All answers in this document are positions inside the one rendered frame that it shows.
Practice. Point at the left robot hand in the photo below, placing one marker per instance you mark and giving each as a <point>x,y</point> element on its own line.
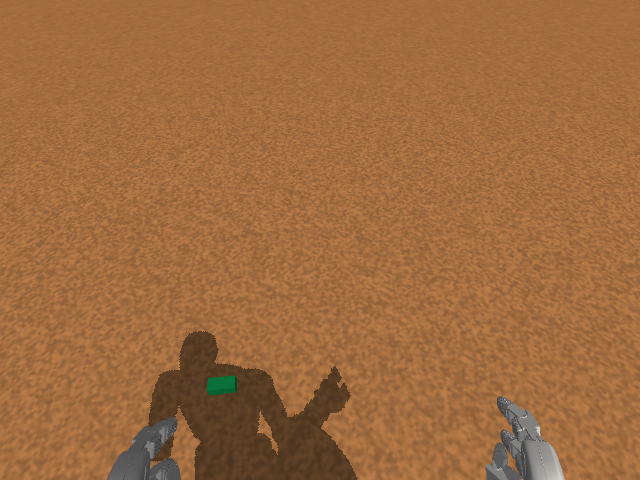
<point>135,463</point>

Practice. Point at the small box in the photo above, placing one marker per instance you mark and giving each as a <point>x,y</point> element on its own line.
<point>222,385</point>

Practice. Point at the right robot hand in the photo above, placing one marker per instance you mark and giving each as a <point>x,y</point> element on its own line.
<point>535,458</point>

